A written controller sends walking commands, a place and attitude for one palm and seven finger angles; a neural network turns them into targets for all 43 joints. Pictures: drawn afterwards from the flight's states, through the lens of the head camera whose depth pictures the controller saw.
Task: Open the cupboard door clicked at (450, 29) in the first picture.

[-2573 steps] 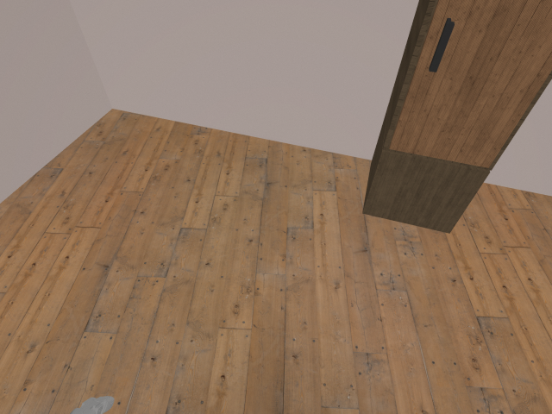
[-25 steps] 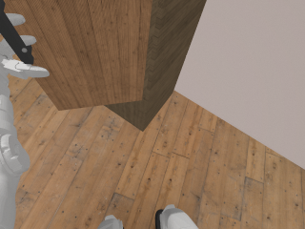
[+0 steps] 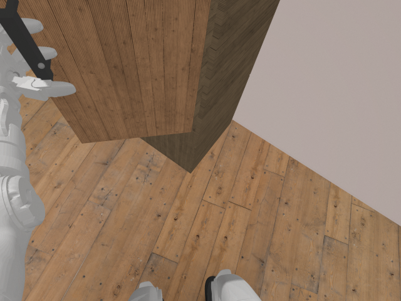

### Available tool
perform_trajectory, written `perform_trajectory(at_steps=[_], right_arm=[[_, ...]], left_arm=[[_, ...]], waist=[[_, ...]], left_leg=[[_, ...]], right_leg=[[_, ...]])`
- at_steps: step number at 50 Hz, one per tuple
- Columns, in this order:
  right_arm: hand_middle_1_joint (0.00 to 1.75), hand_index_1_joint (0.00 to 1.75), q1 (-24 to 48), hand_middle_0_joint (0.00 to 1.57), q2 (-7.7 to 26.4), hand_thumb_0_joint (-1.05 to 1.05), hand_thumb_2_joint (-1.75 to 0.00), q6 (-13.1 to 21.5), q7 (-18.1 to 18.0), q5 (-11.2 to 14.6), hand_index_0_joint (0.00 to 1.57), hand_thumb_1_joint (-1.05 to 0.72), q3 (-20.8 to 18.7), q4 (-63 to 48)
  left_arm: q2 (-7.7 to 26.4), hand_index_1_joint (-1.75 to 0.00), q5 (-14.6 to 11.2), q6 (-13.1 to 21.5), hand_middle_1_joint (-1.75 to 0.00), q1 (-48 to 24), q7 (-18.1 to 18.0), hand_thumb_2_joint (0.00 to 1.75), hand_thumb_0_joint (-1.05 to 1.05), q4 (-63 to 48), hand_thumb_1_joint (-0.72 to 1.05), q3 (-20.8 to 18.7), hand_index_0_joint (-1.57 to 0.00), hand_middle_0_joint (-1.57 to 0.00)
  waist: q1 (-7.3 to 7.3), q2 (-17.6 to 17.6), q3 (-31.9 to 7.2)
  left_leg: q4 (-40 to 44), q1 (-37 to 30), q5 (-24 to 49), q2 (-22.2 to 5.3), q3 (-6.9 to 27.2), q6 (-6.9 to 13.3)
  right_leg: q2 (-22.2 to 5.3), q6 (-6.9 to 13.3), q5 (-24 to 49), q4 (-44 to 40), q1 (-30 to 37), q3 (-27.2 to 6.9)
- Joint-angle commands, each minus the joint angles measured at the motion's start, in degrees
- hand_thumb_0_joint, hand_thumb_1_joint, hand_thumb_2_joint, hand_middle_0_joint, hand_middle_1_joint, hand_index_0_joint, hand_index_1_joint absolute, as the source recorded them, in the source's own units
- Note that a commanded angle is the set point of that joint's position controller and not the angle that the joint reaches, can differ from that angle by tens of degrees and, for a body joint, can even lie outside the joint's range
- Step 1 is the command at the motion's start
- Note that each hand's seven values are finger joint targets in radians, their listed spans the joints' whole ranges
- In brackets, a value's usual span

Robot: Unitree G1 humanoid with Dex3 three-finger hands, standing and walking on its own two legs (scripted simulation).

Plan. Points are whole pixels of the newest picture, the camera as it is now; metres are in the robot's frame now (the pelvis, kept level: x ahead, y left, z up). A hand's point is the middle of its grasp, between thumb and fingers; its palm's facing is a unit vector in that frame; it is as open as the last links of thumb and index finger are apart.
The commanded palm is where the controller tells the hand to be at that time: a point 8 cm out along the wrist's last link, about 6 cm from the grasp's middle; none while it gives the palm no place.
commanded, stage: close the thumb around the handle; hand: left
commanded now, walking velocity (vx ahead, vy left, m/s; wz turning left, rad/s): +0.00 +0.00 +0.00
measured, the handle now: (30, 42) +0.58 +0.26 +0.11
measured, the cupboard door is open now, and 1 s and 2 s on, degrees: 46 52 94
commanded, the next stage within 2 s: pull the door open along its arc in 0.52 s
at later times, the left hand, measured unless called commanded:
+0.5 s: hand (41, 65) +0.52 +0.24 +0.11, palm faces +0.07 -1.00 +0.00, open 5.7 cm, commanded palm +0.50 +0.28 +0.10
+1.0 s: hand (43, 82) +0.49 +0.23 +0.11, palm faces +0.04 -1.00 +0.00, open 5.9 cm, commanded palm +0.43 +0.28 +0.10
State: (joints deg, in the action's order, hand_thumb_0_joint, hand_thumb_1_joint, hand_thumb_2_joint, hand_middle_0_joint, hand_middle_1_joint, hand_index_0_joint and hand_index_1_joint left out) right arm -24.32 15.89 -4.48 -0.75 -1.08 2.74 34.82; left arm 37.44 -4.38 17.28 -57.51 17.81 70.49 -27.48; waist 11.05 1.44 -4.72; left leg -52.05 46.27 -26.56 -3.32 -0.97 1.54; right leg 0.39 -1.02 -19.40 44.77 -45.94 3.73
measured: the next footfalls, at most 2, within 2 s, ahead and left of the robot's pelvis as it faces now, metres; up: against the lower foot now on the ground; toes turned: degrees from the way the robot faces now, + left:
none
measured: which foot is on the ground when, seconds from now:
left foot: down 0.00-1.00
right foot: down 0.00-1.00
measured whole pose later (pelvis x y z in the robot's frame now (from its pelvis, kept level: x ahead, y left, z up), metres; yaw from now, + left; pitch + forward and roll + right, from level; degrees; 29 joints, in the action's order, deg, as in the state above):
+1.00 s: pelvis +0.01 +0.00 +0.01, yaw -2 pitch +18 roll -3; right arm -25.7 15.7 -5.8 -0.1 0.5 1.9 32.3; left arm 31.4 -9.5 16.0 -41.0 19.6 56.1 -28.0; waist 8.5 2.4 -7.0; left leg -48.4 40.4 -26.4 -3.9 -3.3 1.3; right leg 1.2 -0.8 -19.2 42.7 -41.9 1.4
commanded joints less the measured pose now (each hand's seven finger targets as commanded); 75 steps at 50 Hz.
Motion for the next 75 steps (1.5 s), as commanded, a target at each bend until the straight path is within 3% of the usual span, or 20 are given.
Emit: perform_trajectory(at_steps=[1, 7, 8, 9, 16, 18, 20, 22, 29, 32, 39, 47, 55, 57, 60, 62, 68, 71, 72, 75], right_arm=[[0.3, 0.3, -11.8, 0.2, 10.74, 0.0, -0.9, 0.23, -0.67, 0.0, 0.2, -0.9, -3.96, -1.61], [0.3, 0.3, -12.21, 0.2, 10.94, 0.0, -0.9, 0.32, -0.88, -0.03, 0.2, -0.9, -4.01, -1.6], [0.3, 0.3, -12.19, 0.2, 10.92, 0.0, -0.9, 0.24, -0.88, 0.03, 0.2, -0.9, -4.09, -1.58], [0.3, 0.3, -12.15, 0.2, 10.7, 0.0, -0.9, 0.26, -0.76, 0.06, 0.2, -0.9, -4.03, -1.61], [0.3, 0.3, -11.98, 0.2, 10.91, 0.0, -0.9, -0.03, -0.84, 0.19, 0.2, -0.9, -3.94, -2.1], [0.3, 0.3, -11.91, 0.2, 10.85, 0.0, -0.9, -0.01, -0.89, 0.23, 0.2, -0.9, -3.93, -2.33], [0.3, 0.3, -11.82, 0.2, 10.88, 0.0, -0.9, 0.03, -1.04, 0.31, 0.2, -0.9, -3.86, -2.31], [0.3, 0.3, -11.88, 0.2, 10.83, 0.0, -0.9, 0.21, -1.17, 0.36, 0.2, -0.9, -3.74, -2.17], [0.3, 0.3, -11.87, 0.2, 10.96, 0.0, -0.9, 0.55, -1.38, 0.23, 0.2, -0.9, -3.68, -1.88], [0.3, 0.3, -12.12, 0.2, 11.02, 0.0, -0.9, 0.68, -1.44, 0.14, 0.2, -0.9, -3.59, -1.9], [0.3, 0.3, -11.05, 0.2, 10.95, 0.0, -0.9, 0.32, -0.9, 0.41, 0.2, -0.9, -4.17, -3.54], [0.3, 0.3, -7.4, 0.2, 10.19, 0.0, -0.9, -0.02, -0.18, 1.6, 0.2, -0.9, -4.97, -7.41], [0.3, 0.3, -0.34, 0.2, 7.95, 0.0, -0.9, 2.05, 1.06, 2.98, 0.2, -0.9, -5.35, -11.93], [0.3, 0.3, 2.55, 0.2, 6.46, 0.0, -0.9, 3.33, 1.61, 3.02, 0.2, -0.9, -5.37, -12.9], [0.3, 0.3, 5.55, 0.2, 5.35, 0.0, -0.9, 4.71, 2.58, 2.97, 0.2, -0.9, -5.42, -12.86], [0.3, 0.3, 7.23, 0.2, 5.03, 0.0, -0.9, 4.91, 2.47, 2.68, 0.2, -0.9, -5.44, -12.53], [0.3, 0.3, 12.4, 0.2, 2.31, 0.0, -0.9, 4.28, 1.56, 1.07, 0.2, -0.9, -4.74, -11.84], [0.3, 0.3, 14.9, 0.2, 1.46, 0.0, -0.9, 3.4, 0.88, 0.35, 0.2, -0.9, -4.2, -11.58], [0.3, 0.3, 15.29, 0.2, 1.28, 0.0, -0.9, 3.01, 0.69, 0.08, 0.2, -0.9, -4.11, -11.63], [0.3, 0.3, 16.92, 0.2, 0.38, 0.0, -0.9, 2.3, 0.4, -0.75, 0.2, -0.9, -3.88, -11.75]], left_arm=[[16.42, -1.26, -0.26, 4.04, -1.26, -25.02, -0.64, 0.54, 0.0, -12.48, 0.06, -0.61, -0.34, -0.34], [16.48, -1.3, -1.19, 4.51, -1.3, -26.03, -0.01, 0.68, 0.0, -13.29, 0.4, -1.01, -0.36, -0.36], [17.83, -1.3, -1.07, 4.48, -1.3, -24.83, 0.02, 0.71, 0.0, -13.23, 0.45, -2.26, -0.37, -0.37], [15.61, -1.31, -1.36, 4.31, -1.31, -24.88, 0.21, 0.73, 0.0, -13.1, 0.51, -0.69, -0.37, -0.37], [18.34, -1.35, -1.26, 3.1, -1.35, -21.8, 0.23, 0.9, 0.0, -10.98, 0.9, -2.76, -0.4, -0.4], [19.58, -1.35, -0.95, 3.77, -1.35, -22.12, 0.4, 0.9, 0.0, -12.46, 0.9, -3.33, -0.4, -0.4], [19.86, -1.35, -0.81, 3.94, -1.35, -21.66, 0.51, 0.9, 0.0, -11.81, 0.9, -3.19, -0.4, -0.4], [18.04, -1.35, -1.07, 4.22, -1.35, -24.34, 0.78, 0.9, 0.0, -11.79, 0.9, -1.46, -0.4, -0.4], [19.55, -1.35, -0.61, 3.95, -1.35, -25.03, 0.7, 0.9, 0.0, -10.88, 0.9, -2.16, -0.4, -0.4], [18.27, -1.35, -0.82, 3.82, -1.35, -25.78, 0.58, 0.9, 0.0, -10.58, 0.9, -1.26, -0.4, -0.4], [16.99, -1.35, -2.11, 3.66, -1.35, -16.31, 1.2, 0.9, 0.0, -14.81, 0.9, -2.39, -0.4, -0.4], [13.13, -1.35, -6.23, 2.43, -1.35, 2.07, 1.31, 0.9, 0.0, -25.44, 0.9, -4.04, -0.4, -0.4], [1.97, -1.35, -11.21, -0.1, -1.35, 27.84, -0.26, 0.9, 0.0, -43.61, 0.9, -1.68, -0.4, -0.4], [-2.42, -1.35, -13.12, -1.02, -1.35, 32.5, -7.34, 0.9, 0.0, -51.75, 0.9, -3.42, -0.4, -0.4], [-10.43, -1.35, -12.54, -2.89, -1.35, 40.05, -15.7, 0.9, 0.0, -59.56, 0.9, -0.76, -0.4, -0.4], [-12.56, -1.35, -11.05, -3.2, -1.35, 42.32, -20.7, 0.9, 0.0, -63.24, 0.9, 0.03, -0.4, -0.4], [-21.11, -1.35, -4.24, -4.88, -1.35, 46.41, -33.03, 0.9, 0.0, -71.59, 0.9, 7.36, -0.4, -0.4], [-24.86, -1.35, -1.68, -6.57, -1.35, 45.72, -38.48, 0.9, 0.0, -73.69, 0.9, 11.21, -0.4, -0.4], [-25.85, -1.35, -0.57, -7.19, -1.35, 45.78, -40.2, 0.9, 0.0, -74.33, 0.9, 12.55, -0.4, -0.4], [-29.6, -1.35, 2.98, -9.12, -1.35, 47.14, -45.35, 0.9, 0.0, -77.2, 0.9, 16.56, -0.4, -0.4]], waist=[[0.31, 10.62, -26.91], [0.77, 9.53, -28.25], [-0.14, 10.37, -29.05], [0.45, 10.62, -28.58], [-0.15, 6.67, -25.06], [-0.8, 8.9, -26.57], [-0.53, 6.45, -25.64], [0.71, 7.26, -24.16], [0.29, 10.12, -26.79], [1.04, 8.35, -25.31], [-2.31, 8.64, -29.61], [-6.81, 5.72, -27.89], [-11.4, 2.91, -23.65], [-13.82, 1.22, -22.84], [-13.88, 0.34, -19.39], [-13.65, -3.0, -18.04], [-14.2, -1.72, -15.61], [-13.94, -2.24, -13.2], [-13.69, -4.53, -13.08], [-13.79, -2.54, -13.24]], left_leg=[[4.57, -20.04, 32.48, 0.88, 3.89, -0.88], [4.57, -20.97, 33.04, 0.72, 4.24, -0.76], [4.59, -21.14, 33.84, 0.71, 4.12, -0.91], [4.56, -21.33, 34.0, 0.77, 3.84, -0.88], [5.22, -15.27, 29.17, 1.23, 2.5, -0.05], [5.36, -16.43, 30.16, 1.32, 2.67, -0.21], [5.24, -14.82, 28.27, 1.34, 2.5, 0.07], [5.47, -15.18, 26.76, 1.4, 2.84, 0.13], [4.92, -17.08, 27.83, 1.31, 3.25, -0.24], [5.09, -16.51, 27.16, 1.29, 3.46, 0.0], [5.58, -19.69, 31.62, 0.98, 2.91, -0.52], [7.76, -18.36, 35.53, 1.24, 1.08, -0.1], [10.94, -18.09, 38.57, 1.58, -0.45, -0.44], [11.54, -18.11, 38.4, 1.96, -0.47, -1.04], [12.97, -18.76, 36.26, 2.07, -0.81, -2.04], [13.67, -18.16, 31.92, 2.32, -1.03, -1.95], [15.77, -20.25, 26.36, 2.91, -1.75, -2.04], [16.56, -21.09, 23.41, 3.19, -1.77, -1.87], [16.83, -21.31, 22.3, 3.14, -1.39, -1.71], [17.07, -22.81, 23.11, 3.3, -1.62, -1.58]], right_leg=[[2.68, 1.78, 21.19, -1.41, 11.07, -0.77], [2.91, 1.85, 21.72, -1.38, 11.63, -0.7], [2.83, 1.82, 22.17, -1.38, 12.1, -0.83], [2.88, 1.73, 22.56, -1.52, 11.83, -0.79], [2.69, 1.54, 23.63, -2.14, 15.39, -1.47], [2.67, 1.77, 24.14, -1.68, 15.77, -1.51], [2.65, 1.62, 23.37, -1.95, 16.03, -1.72], [2.68, 1.71, 21.63, -2.07, 14.35, -1.55], [2.55, 1.63, 20.5, -1.79, 12.83, -1.55], [2.64, 1.63, 19.93, -1.98, 12.36, -1.32], [2.75, 1.77, 22.47, -1.56, 15.08, -1.01], [2.68, 2.1, 28.13, -2.1, 22.37, -1.19], [1.64, 2.17, 32.79, -2.46, 29.17, -1.25], [1.82, 2.03, 32.04, -3.04, 29.9, -0.39], [1.66, 1.97, 30.29, -3.58, 29.61, 0.49], [1.52, 2.17, 29.06, -4.27, 31.21, 0.34], [0.09, 2.39, 25.99, -6.34, 33.65, -0.81], [-0.5, 2.32, 23.41, -8.43, 34.19, -1.66], [-0.58, 2.29, 21.98, -9.26, 34.74, -1.85], [-1.2, 2.29, 22.72, -10.02, 35.65, -2.26]])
